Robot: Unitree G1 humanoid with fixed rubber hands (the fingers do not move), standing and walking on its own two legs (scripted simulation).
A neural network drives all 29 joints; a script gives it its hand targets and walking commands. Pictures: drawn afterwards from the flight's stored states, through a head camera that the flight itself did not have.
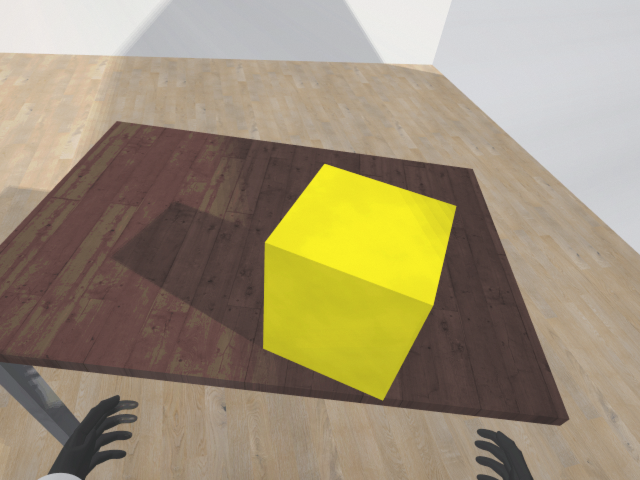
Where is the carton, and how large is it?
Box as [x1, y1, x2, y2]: [263, 164, 455, 400]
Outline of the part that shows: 324,164 265,242 263,348 382,400 433,304 455,206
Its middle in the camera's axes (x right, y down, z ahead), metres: +0.05 +0.06 +0.61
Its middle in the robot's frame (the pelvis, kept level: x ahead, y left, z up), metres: +0.43 -0.05 +0.01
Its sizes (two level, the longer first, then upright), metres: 0.210 0.200 0.250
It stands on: a table, 0.66 m high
